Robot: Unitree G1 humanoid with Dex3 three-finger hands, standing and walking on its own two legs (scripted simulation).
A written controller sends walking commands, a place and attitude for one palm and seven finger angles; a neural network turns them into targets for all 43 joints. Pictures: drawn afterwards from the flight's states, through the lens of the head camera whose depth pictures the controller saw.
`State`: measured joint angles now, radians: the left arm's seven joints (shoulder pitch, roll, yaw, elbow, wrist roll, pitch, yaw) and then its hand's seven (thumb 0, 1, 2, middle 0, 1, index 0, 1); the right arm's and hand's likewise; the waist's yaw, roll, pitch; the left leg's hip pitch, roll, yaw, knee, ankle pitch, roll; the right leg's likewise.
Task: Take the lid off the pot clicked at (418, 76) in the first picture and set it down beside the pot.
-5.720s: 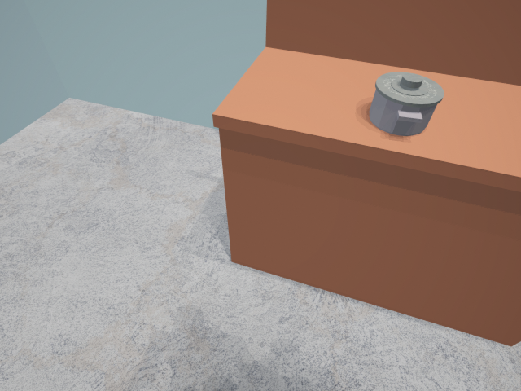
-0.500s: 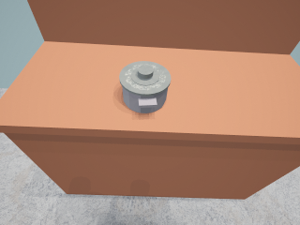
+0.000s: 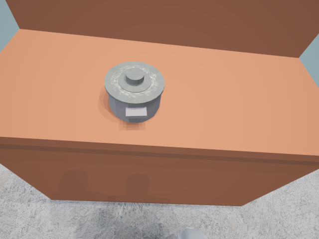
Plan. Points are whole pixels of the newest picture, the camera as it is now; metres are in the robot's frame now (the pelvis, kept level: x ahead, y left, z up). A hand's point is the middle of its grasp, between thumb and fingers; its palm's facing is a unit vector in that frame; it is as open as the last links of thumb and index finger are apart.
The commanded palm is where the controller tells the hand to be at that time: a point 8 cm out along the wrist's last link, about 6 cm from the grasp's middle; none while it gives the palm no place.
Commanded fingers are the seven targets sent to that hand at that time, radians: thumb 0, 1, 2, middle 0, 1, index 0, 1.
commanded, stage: come to a stop and stand still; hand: left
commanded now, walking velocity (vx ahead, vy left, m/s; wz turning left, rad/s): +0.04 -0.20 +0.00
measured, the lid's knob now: (135, 75) +0.48 +0.11 +0.12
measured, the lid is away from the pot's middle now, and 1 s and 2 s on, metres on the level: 0.00 0.00 0.00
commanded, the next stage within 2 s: look again from close up in 0.98 s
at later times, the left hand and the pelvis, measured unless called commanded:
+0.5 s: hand out of the picture +0.08 +0.14 -0.19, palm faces +0.04 -0.98 -0.21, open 7.4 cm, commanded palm none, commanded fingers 0.00 0.90 0.90 -0.20 -0.30 -0.20 -0.30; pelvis +0.01 -0.05 -0.01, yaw +0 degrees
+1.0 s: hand out of the picture -0.02 +0.13 -0.19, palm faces +0.00 -0.97 -0.22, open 7.4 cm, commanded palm none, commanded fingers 0.00 0.90 0.90 -0.20 -0.30 -0.20 -0.30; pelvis -0.02 -0.05 -0.02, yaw -1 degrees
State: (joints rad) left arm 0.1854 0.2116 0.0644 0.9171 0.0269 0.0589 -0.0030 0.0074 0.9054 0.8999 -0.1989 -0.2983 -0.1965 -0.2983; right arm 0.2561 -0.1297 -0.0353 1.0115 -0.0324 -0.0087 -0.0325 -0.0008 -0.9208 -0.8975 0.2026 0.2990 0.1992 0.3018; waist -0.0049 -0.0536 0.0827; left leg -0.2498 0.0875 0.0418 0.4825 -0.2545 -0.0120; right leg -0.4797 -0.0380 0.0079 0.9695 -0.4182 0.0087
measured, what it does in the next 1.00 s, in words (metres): steps on the spot: right foot, then left foot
